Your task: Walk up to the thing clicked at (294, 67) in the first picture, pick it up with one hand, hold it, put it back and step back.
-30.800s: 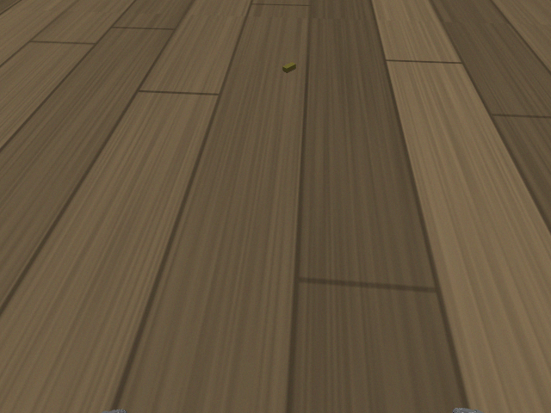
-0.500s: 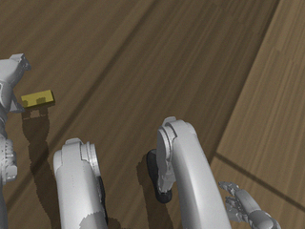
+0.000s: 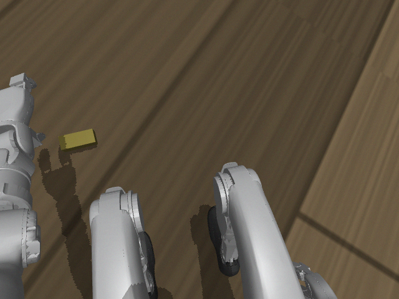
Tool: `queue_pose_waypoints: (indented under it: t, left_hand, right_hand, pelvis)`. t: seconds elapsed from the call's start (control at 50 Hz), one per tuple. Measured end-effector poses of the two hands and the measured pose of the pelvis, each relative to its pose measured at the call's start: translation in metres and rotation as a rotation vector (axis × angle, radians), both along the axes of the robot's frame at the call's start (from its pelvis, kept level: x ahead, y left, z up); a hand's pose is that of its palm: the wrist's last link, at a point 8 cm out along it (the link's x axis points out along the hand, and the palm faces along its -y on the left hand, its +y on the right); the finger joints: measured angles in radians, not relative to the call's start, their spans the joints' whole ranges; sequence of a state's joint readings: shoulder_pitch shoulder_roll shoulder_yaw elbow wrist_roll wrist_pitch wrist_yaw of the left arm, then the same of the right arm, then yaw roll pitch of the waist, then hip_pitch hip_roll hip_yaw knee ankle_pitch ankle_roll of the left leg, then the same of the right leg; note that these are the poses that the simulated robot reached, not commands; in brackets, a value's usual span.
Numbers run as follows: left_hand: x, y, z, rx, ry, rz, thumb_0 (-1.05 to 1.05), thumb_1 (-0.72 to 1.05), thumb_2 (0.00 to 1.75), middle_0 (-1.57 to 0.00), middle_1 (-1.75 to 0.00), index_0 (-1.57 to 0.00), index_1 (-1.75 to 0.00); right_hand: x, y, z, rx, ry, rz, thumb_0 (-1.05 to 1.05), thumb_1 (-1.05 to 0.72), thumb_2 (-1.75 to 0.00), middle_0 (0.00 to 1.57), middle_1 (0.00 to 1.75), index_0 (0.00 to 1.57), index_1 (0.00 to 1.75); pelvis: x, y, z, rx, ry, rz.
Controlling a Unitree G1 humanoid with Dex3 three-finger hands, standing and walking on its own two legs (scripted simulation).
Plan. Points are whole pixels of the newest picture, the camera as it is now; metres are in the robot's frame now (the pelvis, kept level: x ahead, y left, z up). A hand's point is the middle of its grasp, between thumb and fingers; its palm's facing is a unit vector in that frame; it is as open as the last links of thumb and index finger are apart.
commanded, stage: home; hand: left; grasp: from above
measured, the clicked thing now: (78, 140) +0.49 +0.27 -0.36
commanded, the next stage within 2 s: none
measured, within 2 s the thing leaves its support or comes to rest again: neither
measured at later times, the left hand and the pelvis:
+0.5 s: hand out of the picture +0.27 +0.23 +0.08, palm faces -0.08 -0.85 -0.52, open 7.4 cm; pelvis +0.00 -0.01 +0.18, yaw +5 degrees
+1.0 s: hand out of the picture +0.23 +0.20 +0.28, palm faces +0.18 -0.96 -0.20, open 7.4 cm; pelvis +0.07 +0.00 +0.33, yaw +6 degrees
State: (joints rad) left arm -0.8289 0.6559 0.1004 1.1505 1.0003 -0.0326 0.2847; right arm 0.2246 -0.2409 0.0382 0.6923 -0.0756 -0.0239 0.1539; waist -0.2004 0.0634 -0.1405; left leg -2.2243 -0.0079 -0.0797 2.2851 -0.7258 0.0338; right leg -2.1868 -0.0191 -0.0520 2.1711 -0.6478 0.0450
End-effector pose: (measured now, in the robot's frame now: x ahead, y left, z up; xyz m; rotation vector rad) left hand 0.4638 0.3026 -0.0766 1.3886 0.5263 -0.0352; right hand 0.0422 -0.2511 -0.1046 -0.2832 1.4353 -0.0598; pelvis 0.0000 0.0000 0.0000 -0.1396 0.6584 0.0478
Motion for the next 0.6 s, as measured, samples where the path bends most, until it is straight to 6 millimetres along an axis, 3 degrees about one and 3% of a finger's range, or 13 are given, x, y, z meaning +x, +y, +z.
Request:
queue_pose_waypoints:
  t: [0.14, 0.28, 0.44, 0.6]
  left_hand:
    - [-0.061, -0.008, 0.060, -0.241, 0.095, 0.082, 0.01, 0.37, 0.94, -0.23, -0.52, -0.22, -0.53]
    - [-0.129, -0.024, 0.110, -0.487, 0.033, 0.156, 0.01, 0.73, 0.91, -0.22, -0.37, -0.22, -0.38]
    - [-0.184, -0.029, 0.170, -0.648, -0.008, 0.368, 0.01, 0.86, 0.90, -0.22, -0.31, -0.21, -0.32]
    - [-0.221, -0.050, 0.235, -0.851, 0.025, 0.547, 0.02, 0.90, 0.90, -0.21, -0.30, -0.21, -0.30]
  right_hand:
    - [0.047, -0.010, 0.045, 0.008, -0.130, 0.038, 0.00, -0.90, -0.90, 0.20, 0.30, 0.21, 0.30]
    - [0.107, -0.020, 0.104, -0.047, -0.316, 0.099, 0.00, -0.90, -0.90, 0.20, 0.30, 0.21, 0.30]
    - [0.165, 0.000, 0.172, -0.028, -0.544, 0.119, 0.00, -0.90, -0.90, 0.20, 0.30, 0.20, 0.30]
    - [0.184, 0.024, 0.244, 0.018, -0.670, 0.094, 0.00, -0.90, -0.90, 0.20, 0.30, 0.21, 0.30]
  pelvis:
    - [-0.001, -0.002, 0.055, 0.027, -0.027, 0.007]
    - [-0.005, -0.007, 0.100, 0.045, -0.077, 0.022]
    - [-0.003, -0.011, 0.154, 0.063, -0.152, 0.040]
    - [0.013, -0.013, 0.217, 0.081, -0.233, 0.048]
